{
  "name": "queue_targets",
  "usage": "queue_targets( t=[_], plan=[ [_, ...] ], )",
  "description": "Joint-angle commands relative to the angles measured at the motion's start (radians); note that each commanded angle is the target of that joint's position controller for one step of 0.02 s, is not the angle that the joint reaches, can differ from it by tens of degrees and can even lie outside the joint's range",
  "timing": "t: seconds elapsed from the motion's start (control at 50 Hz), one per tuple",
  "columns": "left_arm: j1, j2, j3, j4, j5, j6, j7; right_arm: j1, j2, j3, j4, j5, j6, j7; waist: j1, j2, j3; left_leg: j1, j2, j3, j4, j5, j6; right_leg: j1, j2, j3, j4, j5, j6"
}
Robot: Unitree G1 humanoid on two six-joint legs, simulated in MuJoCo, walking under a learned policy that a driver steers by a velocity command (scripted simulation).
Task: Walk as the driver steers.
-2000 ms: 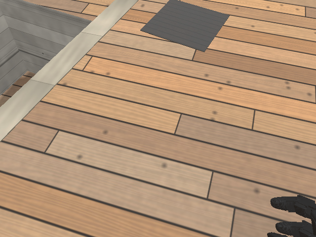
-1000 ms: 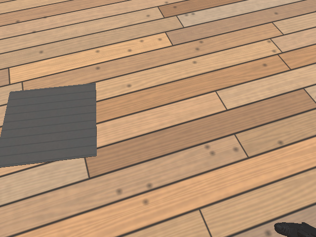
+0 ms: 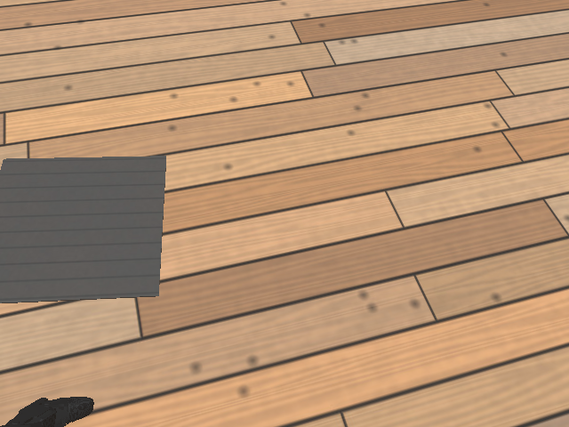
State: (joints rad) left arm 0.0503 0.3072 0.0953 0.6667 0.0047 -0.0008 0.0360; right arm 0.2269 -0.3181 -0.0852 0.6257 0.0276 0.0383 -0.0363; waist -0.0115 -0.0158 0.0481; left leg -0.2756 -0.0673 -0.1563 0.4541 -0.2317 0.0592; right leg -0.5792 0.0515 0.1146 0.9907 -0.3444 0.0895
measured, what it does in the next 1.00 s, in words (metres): walks ahead: right foot, then left foot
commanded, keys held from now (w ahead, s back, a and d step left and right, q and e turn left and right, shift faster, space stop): q+shift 0.36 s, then shift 0.04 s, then e+shift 0.16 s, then w+e+shift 0.34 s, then s+e+shift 0.10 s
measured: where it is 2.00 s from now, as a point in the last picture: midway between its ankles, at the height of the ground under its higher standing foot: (302, 384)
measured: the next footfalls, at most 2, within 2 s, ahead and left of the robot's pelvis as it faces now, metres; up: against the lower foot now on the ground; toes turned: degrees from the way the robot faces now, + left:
right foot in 0.24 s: +0.13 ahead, -0.12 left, +0.00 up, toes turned +23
left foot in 0.60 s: +0.01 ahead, +0.12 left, +0.00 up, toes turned +21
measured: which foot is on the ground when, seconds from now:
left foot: down 0.00-0.22, up 0.24-0.58, down 0.60-1.00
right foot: up 0.00-0.22, down 0.24-0.60, up 0.62-1.00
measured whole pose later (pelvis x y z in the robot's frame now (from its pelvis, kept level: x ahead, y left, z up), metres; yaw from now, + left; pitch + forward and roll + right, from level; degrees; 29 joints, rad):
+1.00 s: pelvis +0.18 -0.01 -0.03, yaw +6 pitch +2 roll +2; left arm 0.14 0.32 0.08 0.66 -0.02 0.00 -0.09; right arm 0.40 -0.30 -0.08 0.77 0.00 -0.05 -0.03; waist -0.05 -0.02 0.01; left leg 0.15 0.08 0.26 0.26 -0.41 -0.11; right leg -0.73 -0.10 -0.05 0.87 -0.12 -0.02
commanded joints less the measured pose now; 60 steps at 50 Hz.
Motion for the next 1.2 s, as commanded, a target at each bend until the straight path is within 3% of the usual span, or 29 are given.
queue_targets(
  t=[0.02, 0.2, 0.22, 0.24, 0.26, 0.3, 0.4, 0.52, 0.58, 0.6, 0.62, 0.64, 0.66, 0.7, 0.78, 0.8, 0.86, 0.92, 0.94, 0.96, 1.02, 1.04, 1.06, 1.08, 1.1, 1.12, 1.14, 1.16, 1.2],
  plan=[
    [-0.044, 0.046, 0.006, -0.063, -0.005, -0.021, -0.004, -0.034, -0.180, -0.054, -0.087, 0.002, -0.002, -0.015, 0.006, 0.140, -0.160, 0.198, 0.199, -0.268, -0.043, 0.436, 0.136, -0.042, 0.031, 0.011, -0.134, 0.049, 0.013],
    [0.023, 0.106, 0.035, -0.032, -0.018, -0.061, -0.031, -0.128, -0.176, -0.053, -0.139, 0.012, 0.015, -0.005, 0.035, 0.219, -0.153, 0.099, 0.118, -0.440, 0.047, 0.332, 0.073, 0.282, 0.036, 0.017, -0.585, 0.166, -0.035],
    [0.054, 0.128, 0.045, -0.022, -0.014, -0.061, -0.029, -0.120, -0.147, -0.043, -0.144, 0.011, 0.015, -0.005, 0.036, 0.177, -0.173, 0.029, 0.076, -0.411, 0.108, 0.168, 0.038, 0.417, -0.042, 0.048, -0.658, 0.275, -0.062],
    [0.040, 0.178, 0.050, -0.039, -0.001, -0.051, -0.022, -0.010, -0.071, -0.022, -0.127, -0.009, 0.017, 0.002, -0.026, -0.057, -0.233, -0.086, -0.038, -0.261, 0.317, -0.269, -0.011, 0.570, -0.266, 0.249, -0.651, 0.409, -0.155],
    [0.051, 0.189, 0.049, -0.036, 0.038, -0.044, -0.025, 0.000, -0.119, -0.034, -0.159, -0.004, 0.009, 0.005, -0.047, -0.257, -0.175, -0.292, -0.105, -0.123, 0.511, -0.477, -0.062, 0.549, -0.422, 0.485, -0.677, 0.522, -0.318],
    [0.001, 0.101, 0.029, -0.065, 0.022, -0.042, -0.013, -0.006, -0.230, -0.069, -0.117, -0.001, 0.006, 0.012, -0.030, -0.139, -0.115, -0.346, 0.025, -0.054, 0.732, -0.325, -0.122, 0.467, -0.391, 0.337, -0.678, 0.375, -0.333],
    [0.046, 0.101, 0.014, -0.050, 0.016, -0.009, 0.024, -0.069, -0.109, -0.029, -0.133, 0.003, 0.018, 0.019, 0.029, -0.112, -0.078, -0.378, 0.094, 0.097, 0.743, -0.156, -0.163, 0.452, -0.269, 0.052, -0.702, 0.380, -0.307],
    [0.058, 0.099, -0.004, -0.008, -0.009, -0.011, -0.032, -0.050, -0.018, 0.019, -0.094, -0.035, -0.005, 0.013, 0.023, -0.153, -0.161, -0.053, 0.075, 0.124, 0.266, -0.209, -0.144, 0.418, -0.254, 0.026, -0.642, 0.521, -0.325],
    [0.099, 0.119, -0.008, 0.014, -0.044, -0.013, -0.047, 0.022, -0.057, 0.001, -0.055, -0.029, -0.006, 0.015, -0.020, -0.141, -0.149, 0.207, 0.023, 0.171, -0.114, 0.038, -0.100, 0.309, -0.212, 0.058, -0.596, 0.310, -0.258],
    [0.120, 0.099, -0.017, 0.013, -0.038, -0.020, -0.052, 0.070, -0.098, -0.010, -0.058, -0.023, -0.008, 0.010, -0.032, -0.094, -0.189, 0.374, 0.106, 0.097, -0.061, -0.007, -0.062, 0.173, -0.175, 0.073, -0.557, 0.031, -0.197],
    [0.083, 0.013, -0.041, -0.015, -0.025, -0.029, -0.059, 0.194, -0.171, -0.029, -0.045, -0.031, -0.007, 0.002, -0.087, 0.120, -0.213, 0.508, 0.326, -0.140, -0.104, -0.284, 0.035, -0.071, -0.056, -0.042, -0.300, -0.244, -0.115],
    [0.009, 0.061, -0.029, -0.071, -0.062, -0.041, -0.051, 0.232, -0.269, -0.063, -0.014, -0.045, -0.022, 0.014, -0.129, 0.307, -0.112, 0.341, 0.503, -0.396, -0.270, -0.641, 0.178, -0.244, -0.056, -0.099, -0.080, -0.275, -0.104],
    [0.002, 0.122, -0.006, -0.073, -0.070, -0.043, -0.042, 0.166, -0.201, -0.042, -0.026, -0.048, -0.057, 0.014, -0.108, 0.250, -0.017, 0.282, 0.478, -0.419, -0.317, -0.707, 0.182, -0.297, -0.100, -0.029, 0.072, -0.196, -0.107],
    [0.108, 0.113, 0.009, -0.021, -0.045, -0.038, -0.039, 0.060, -0.098, -0.012, -0.029, -0.025, -0.105, 0.008, -0.032, 0.246, 0.017, 0.296, 0.401, -0.243, -0.318, -0.533, 0.093, -0.346, -0.120, -0.013, 0.164, -0.039, -0.101],
    [0.120, 0.058, 0.002, -0.023, -0.040, -0.034, -0.050, 0.071, -0.059, -0.007, -0.005, -0.034, -0.142, 0.005, -0.022, 0.156, 0.026, 0.272, 0.365, 0.017, -0.346, -0.230, 0.056, -0.355, -0.151, -0.032, 0.260, 0.184, -0.064],
    [0.065, 0.065, 0.004, -0.031, 0.072, 0.002, -0.099, 0.121, -0.087, -0.004, 0.025, -0.083, -0.128, 0.021, -0.025, 0.062, 0.035, 0.197, 0.351, 0.085, -0.370, -0.235, 0.046, -0.304, -0.120, -0.085, 0.263, 0.173, -0.066],
    [0.047, 0.056, 0.005, -0.051, 0.035, 0.031, -0.142, 0.124, -0.089, -0.010, 0.046, -0.077, -0.133, 0.023, -0.012, 0.142, 0.073, 0.196, 0.362, 0.186, -0.388, -0.203, 0.032, -0.329, -0.145, -0.075, 0.213, 0.238, -0.070],
    [-0.008, 0.055, -0.006, -0.071, 0.038, 0.030, -0.154, 0.118, -0.092, -0.013, 0.072, -0.078, -0.137, 0.015, -0.011, 0.109, 0.122, 0.239, 0.374, 0.294, -0.389, -0.092, 0.024, -0.301, -0.175, -0.117, 0.033, 0.248, -0.100],
    [-0.001, 0.008, -0.023, -0.081, -0.069, -0.002, -0.122, 0.071, -0.119, -0.026, 0.052, -0.014, -0.125, 0.006, -0.017, 0.113, 0.142, 0.287, 0.362, 0.324, -0.334, 0.088, 0.027, -0.305, -0.192, -0.098, -0.058, 0.261, -0.102],
    [-0.015, 0.001, -0.036, -0.091, -0.066, -0.018, -0.119, 0.055, -0.139, -0.032, 0.053, -0.009, -0.110, 0.001, -0.017, 0.094, 0.141, 0.290, 0.364, 0.366, -0.296, 0.221, 0.017, -0.246, -0.183, -0.137, -0.149, 0.241, -0.112],
    [0.166, 0.107, 0.012, -0.063, -0.028, -0.025, -0.112, 0.036, -0.219, -0.055, 0.044, 0.003, -0.077, -0.006, 0.065, 0.121, -0.030, 0.248, 0.339, 0.411, 0.048, 0.926, -0.017, 0.156, -0.013, -0.297, -0.263, 0.200, -0.146],
    [0.346, 0.185, 0.051, -0.024, -0.027, -0.019, -0.098, 0.028, -0.203, -0.048, 0.036, 0.022, -0.084, 0.003, 0.155, 0.102, -0.131, 0.167, 0.303, 0.417, 0.274, 0.897, -0.057, 0.421, 0.047, -0.284, -0.353, 0.308, -0.188],
    [0.439, 0.260, 0.080, 0.003, -0.031, -0.006, -0.064, 0.074, -0.111, -0.019, 0.025, 0.018, -0.110, 0.020, 0.176, -0.055, -0.173, -0.079, 0.220, 0.388, 0.571, 0.263, -0.139, 0.691, 0.018, -0.147, -0.445, 0.542, -0.233],
    [0.347, 0.387, 0.085, -0.058, -0.015, 0.005, -0.045, 0.198, 0.031, 0.026, -0.011, -0.064, -0.123, 0.036, 0.010, -0.366, -0.287, -0.391, 0.044, 0.310, 1.046, -0.556, -0.204, 0.910, -0.265, 0.299, -0.339, 1.155, -0.411],
    [0.303, 0.372, 0.073, -0.146, 0.017, -0.010, -0.065, 0.234, -0.080, 0.021, -0.004, -0.043, -0.138, 0.038, 0.066, -0.195, -0.635, -0.397, 0.007, 0.028, 1.179, -0.518, -0.194, 0.958, -0.444, 0.666, -0.513, 0.925, -0.565],
    [0.258, 0.311, 0.062, -0.147, 0.010, -0.018, -0.075, 0.047, -0.150, 0.006, -0.025, -0.014, -0.131, 0.023, 0.108, -0.025, -0.540, -0.388, 0.041, 0.002, 1.125, -0.394, -0.158, 0.853, -0.377, 0.579, -0.585, 0.744, -0.491],
    [0.199, 0.268, 0.052, -0.133, -0.010, -0.023, -0.072, -0.003, -0.126, 0.011, -0.042, -0.015, -0.113, -0.001, 0.061, 0.018, -0.358, -0.441, 0.065, 0.019, 1.020, -0.291, -0.143, 0.692, -0.319, 0.480, -0.600, 0.616, -0.430],
    [0.152, 0.210, 0.035, -0.139, -0.030, -0.019, -0.062, 0.002, -0.117, 0.015, -0.024, -0.031, -0.090, -0.023, 0.031, 0.042, -0.273, -0.418, 0.099, 0.008, 0.959, -0.237, -0.140, 0.563, -0.277, 0.415, -0.603, 0.567, -0.386],
    [0.094, 0.188, 0.027, -0.156, -0.015, -0.003, -0.045, 0.024, -0.141, 0.005, -0.011, -0.035, -0.055, -0.026, -0.011, -0.014, -0.201, -0.305, 0.095, -0.012, 0.904, -0.201, -0.135, 0.358, -0.234, 0.352, -0.631, 0.617, -0.355]
  ],
)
